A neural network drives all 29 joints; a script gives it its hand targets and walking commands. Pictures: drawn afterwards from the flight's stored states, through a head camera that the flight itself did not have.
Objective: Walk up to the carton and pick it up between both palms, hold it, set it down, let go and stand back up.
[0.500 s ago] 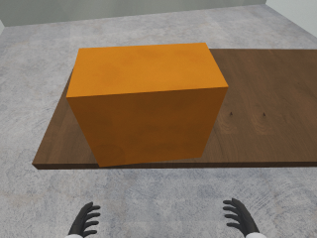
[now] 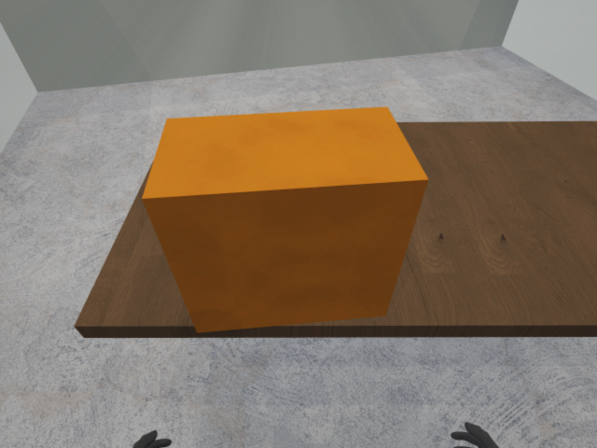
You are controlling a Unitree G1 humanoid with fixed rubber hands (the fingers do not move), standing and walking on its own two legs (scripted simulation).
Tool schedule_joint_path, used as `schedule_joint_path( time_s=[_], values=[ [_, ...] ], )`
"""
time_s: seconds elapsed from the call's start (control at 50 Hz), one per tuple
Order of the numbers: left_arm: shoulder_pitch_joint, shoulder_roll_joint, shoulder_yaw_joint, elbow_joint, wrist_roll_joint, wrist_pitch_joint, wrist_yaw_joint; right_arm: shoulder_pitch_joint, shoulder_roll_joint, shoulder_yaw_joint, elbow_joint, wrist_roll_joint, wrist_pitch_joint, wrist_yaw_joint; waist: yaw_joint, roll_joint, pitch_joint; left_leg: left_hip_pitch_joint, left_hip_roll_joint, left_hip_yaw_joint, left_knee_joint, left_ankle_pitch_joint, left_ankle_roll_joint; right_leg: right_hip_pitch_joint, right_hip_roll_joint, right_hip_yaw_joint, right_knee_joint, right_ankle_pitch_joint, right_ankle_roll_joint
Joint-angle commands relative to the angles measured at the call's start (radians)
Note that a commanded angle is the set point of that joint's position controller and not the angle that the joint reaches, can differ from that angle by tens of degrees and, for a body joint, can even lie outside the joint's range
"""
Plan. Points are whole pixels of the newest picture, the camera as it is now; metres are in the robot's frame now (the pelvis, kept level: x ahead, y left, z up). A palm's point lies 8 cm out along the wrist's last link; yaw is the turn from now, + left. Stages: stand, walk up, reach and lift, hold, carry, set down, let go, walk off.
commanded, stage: stand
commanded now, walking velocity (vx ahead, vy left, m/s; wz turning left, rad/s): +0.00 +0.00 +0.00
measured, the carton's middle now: (286, 226) +0.42 +0.03 +0.07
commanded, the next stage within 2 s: none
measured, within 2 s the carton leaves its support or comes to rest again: neither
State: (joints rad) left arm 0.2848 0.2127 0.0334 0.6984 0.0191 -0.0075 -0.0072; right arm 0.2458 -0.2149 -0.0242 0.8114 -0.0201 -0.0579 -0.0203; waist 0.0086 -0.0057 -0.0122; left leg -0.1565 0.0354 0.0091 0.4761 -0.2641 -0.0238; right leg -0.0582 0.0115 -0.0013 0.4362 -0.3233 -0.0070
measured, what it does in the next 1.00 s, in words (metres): shifts its weight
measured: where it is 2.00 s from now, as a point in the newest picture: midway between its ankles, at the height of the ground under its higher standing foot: outside the picture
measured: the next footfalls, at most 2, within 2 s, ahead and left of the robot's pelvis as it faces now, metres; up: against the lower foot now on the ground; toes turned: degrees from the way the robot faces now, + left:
left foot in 1.14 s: -0.08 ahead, +0.13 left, +0.00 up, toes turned +0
right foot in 1.52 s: -0.14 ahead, -0.06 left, +0.00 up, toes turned -6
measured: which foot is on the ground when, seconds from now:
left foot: down 0.00-1.00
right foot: down 0.00-1.00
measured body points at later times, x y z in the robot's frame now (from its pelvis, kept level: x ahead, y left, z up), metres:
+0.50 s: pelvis -0.06 +0.02 +0.00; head -0.08 +0.03 +0.45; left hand -0.06 +0.26 -0.15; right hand -0.05 -0.22 -0.15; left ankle +0.00 +0.13 -0.74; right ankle -0.05 -0.11 -0.74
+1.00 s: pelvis -0.13 +0.03 -0.01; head -0.14 +0.03 +0.44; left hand -0.18 +0.28 -0.16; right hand -0.15 -0.21 -0.16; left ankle -0.01 +0.14 -0.73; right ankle -0.06 -0.11 -0.73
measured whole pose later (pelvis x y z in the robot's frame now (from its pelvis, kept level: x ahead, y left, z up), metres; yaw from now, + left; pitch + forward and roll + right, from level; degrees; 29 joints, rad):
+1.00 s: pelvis -0.13 +0.03 -0.01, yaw +1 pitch -4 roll -1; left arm 0.41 0.19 0.03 1.04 0.02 0.00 0.02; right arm 0.37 -0.19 -0.05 1.03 -0.02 0.01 -0.02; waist 0.00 0.03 0.05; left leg -0.39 -0.01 0.00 0.55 -0.27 0.00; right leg -0.30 -0.02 0.00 0.54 -0.32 0.03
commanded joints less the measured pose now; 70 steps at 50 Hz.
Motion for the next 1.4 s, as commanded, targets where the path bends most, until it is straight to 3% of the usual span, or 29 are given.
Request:
schedule_joint_path(
  time_s=[0.0, 0.3, 0.44, 0.6, 0.7, 0.82, 0.9, 0.92, 0.94, 0.96, 0.98, 1.02, 1.04, 1.06, 1.08, 1.1, 1.12, 1.16, 1.18, 1.2, 1.24, 1.32, 1.38],
  values=[
    [0.015, 0.152, 0.045, -0.065, -0.002, -0.049, 0.013, 0.021, -0.157, -0.051, -0.086, 0.000, -0.006, -0.001, -0.011, 0.005, 0.027, 0.053, 0.076, -0.051, -0.023, 0.488, 0.052, -0.104, -0.109, 0.070, -0.084, 0.506, 0.005],
    [0.131, 0.163, 0.010, 0.124, -0.012, -0.043, 0.028, 0.135, -0.161, -0.024, 0.072, 0.011, 0.014, 0.000, -0.012, 0.008, 0.147, -0.024, 0.063, -0.098, -0.133, 0.183, 0.036, -0.121, -0.101, 0.080, -0.154, 0.133, 0.008],
    [0.161, 0.150, -0.003, 0.197, -0.010, -0.029, 0.030, 0.171, -0.150, -0.015, 0.135, 0.014, 0.025, -0.003, -0.010, 0.026, 0.204, -0.122, 0.049, -0.121, -0.190, -0.083, 0.026, -0.172, -0.084, 0.071, -0.147, -0.041, 0.014],
    [0.222, 0.126, -0.001, 0.253, -0.002, -0.023, 0.032, 0.176, -0.160, -0.028, 0.167, 0.015, 0.037, -0.005, 0.002, 0.068, 0.211, -0.253, 0.064, -0.176, -0.265, -0.342, 0.033, -0.185, -0.055, 0.048, -0.085, -0.151, 0.025],
    [0.240, 0.130, 0.006, 0.284, -0.004, -0.019, 0.033, 0.209, -0.157, -0.044, 0.175, 0.013, 0.048, -0.003, -0.013, 0.043, 0.197, -0.261, 0.045, -0.162, -0.230, -0.404, 0.032, -0.266, -0.055, 0.069, -0.095, -0.260, 0.027],
    [0.232, 0.119, 0.015, 0.299, -0.003, -0.017, 0.034, 0.232, -0.133, -0.050, 0.187, 0.003, 0.052, -0.006, -0.019, -0.004, 0.153, -0.210, 0.026, -0.138, -0.163, -0.343, 0.020, -0.332, -0.058, 0.071, -0.094, -0.303, 0.023],
    [0.219, 0.131, 0.032, 0.301, 0.001, -0.006, 0.037, 0.260, -0.116, -0.058, 0.198, -0.005, 0.060, -0.005, -0.024, -0.025, 0.138, -0.170, -0.016, -0.086, -0.078, -0.343, 0.000, -0.417, -0.061, 0.076, -0.112, -0.422, 0.009],
    [0.203, 0.139, 0.036, 0.298, 0.001, -0.003, 0.039, 0.279, -0.104, -0.059, 0.202, -0.007, 0.062, -0.004, -0.030, -0.053, 0.135, -0.133, -0.038, -0.059, -0.013, -0.307, -0.007, -0.463, -0.075, 0.090, -0.132, -0.454, 0.001],
    [0.167, 0.154, 0.042, 0.293, 0.002, -0.002, 0.043, 0.317, -0.076, -0.057, 0.214, -0.012, 0.064, -0.001, -0.043, -0.123, 0.121, -0.042, -0.081, 0.001, 0.131, -0.211, -0.018, -0.546, -0.105, 0.112, -0.176, -0.487, -0.016],
    [0.103, 0.170, 0.046, 0.273, 0.000, -0.004, 0.051, 0.377, -0.047, -0.053, 0.229, -0.021, 0.066, 0.004, -0.067, -0.198, 0.085, 0.093, -0.102, 0.038, 0.347, -0.110, -0.021, -0.667, -0.160, 0.145, -0.233, -0.519, -0.047],
    [0.012, 0.178, 0.046, 0.246, 0.002, -0.006, 0.060, 0.439, -0.033, -0.054, 0.240, -0.031, 0.068, 0.009, -0.105, -0.221, 0.070, 0.181, -0.082, 0.020, 0.522, -0.079, -0.014, -0.789, -0.215, 0.167, -0.278, -0.527, -0.076],
    [-0.127, 0.187, 0.053, 0.214, 0.010, -0.003, 0.068, 0.548, -0.025, -0.061, 0.256, -0.032, 0.076, 0.014, -0.171, -0.204, 0.065, 0.279, -0.039, -0.017, 0.626, -0.111, 0.009, -0.941, -0.261, 0.150, -0.285, -0.564, -0.087],
    [-0.171, 0.172, 0.045, 0.206, 0.010, 0.001, 0.070, 0.574, -0.024, -0.059, 0.245, -0.026, 0.075, 0.011, -0.205, -0.147, 0.076, 0.277, 0.009, -0.085, 0.478, -0.124, 0.018, -0.924, -0.228, 0.114, -0.183, -0.553, -0.048],
    [-0.162, 0.125, 0.036, 0.225, 0.005, 0.011, 0.064, 0.580, -0.031, -0.059, 0.239, -0.022, 0.072, 0.002, -0.207, -0.027, 0.135, 0.167, 0.029, -0.200, 0.222, -0.228, 0.021, -0.832, -0.142, 0.059, 0.049, -0.476, 0.005],
    [-0.033, 0.041, 0.015, 0.251, -0.002, 0.025, 0.044, 0.501, -0.111, -0.065, 0.218, -0.030, 0.063, -0.017, -0.134, 0.303, 0.232, -0.165, 0.187, -0.541, -0.252, -0.632, 0.050, -0.651, -0.014, -0.032, 0.435, -0.357, 0.049],
    [0.159, 0.032, 0.015, 0.267, 0.019, 0.037, 0.037, 0.320, -0.133, -0.053, 0.172, -0.035, 0.052, -0.026, 0.035, 0.284, 0.343, -0.450, 0.188, -0.647, -0.413, -0.683, 0.011, -0.526, 0.010, 0.064, 0.563, -0.226, 0.044],
    [0.261, 0.043, 0.011, 0.296, 0.035, 0.042, 0.032, 0.237, -0.143, -0.047, 0.145, -0.026, 0.049, -0.025, 0.090, 0.198, 0.388, -0.502, 0.158, -0.528, -0.408, -0.685, -0.015, -0.467, -0.001, 0.055, 0.591, -0.166, 0.044],
    [0.202, 0.058, 0.034, 0.277, 0.046, 0.041, 0.028, 0.192, -0.213, -0.074, 0.154, -0.022, 0.045, -0.031, 0.045, 0.277, 0.412, -0.601, 0.239, -0.687, -0.529, -0.813, 0.072, -0.460, -0.006, 0.050, 0.685, -0.145, 0.037],
    [0.180, 0.103, 0.051, 0.262, 0.045, 0.037, 0.028, 0.165, -0.189, -0.070, 0.166, -0.021, 0.040, -0.029, 0.051, 0.309, 0.426, -0.637, 0.262, -0.696, -0.554, -0.794, 0.114, -0.419, -0.038, 0.074, 0.745, -0.127, 0.024],
    [0.168, 0.135, 0.060, 0.261, 0.046, 0.036, 0.028, 0.154, -0.164, -0.067, 0.168, -0.026, 0.037, -0.026, 0.049, 0.277, 0.421, -0.594, 0.245, -0.632, -0.515, -0.714, 0.131, -0.415, -0.055, 0.087, 0.760, -0.112, 0.023],
    [0.162, 0.145, 0.063, 0.268, 0.046, 0.033, 0.021, 0.187, -0.127, -0.057, 0.176, -0.040, 0.038, -0.026, 0.030, 0.186, 0.384, -0.422, 0.208, -0.521, -0.410, -0.595, 0.127, -0.470, -0.067, 0.084, 0.703, -0.116, 0.034],
    [0.141, 0.113, 0.055, 0.252, 0.035, 0.032, 0.015, 0.322, -0.118, -0.060, 0.223, -0.046, 0.044, -0.028, -0.026, 0.082, 0.317, -0.199, 0.227, -0.462, -0.339, -0.534, 0.161, -0.547, -0.065, 0.057, 0.591, -0.141, 0.047],
    [0.153, 0.087, 0.050, 0.229, 0.021, 0.024, 0.017, 0.342, -0.135, -0.068, 0.220, -0.041, 0.047, -0.032, -0.037, 0.067, 0.218, -0.156, 0.246, -0.430, -0.304, -0.506, 0.199, -0.455, -0.073, 0.029, 0.461, -0.184, 0.034]
  ],
)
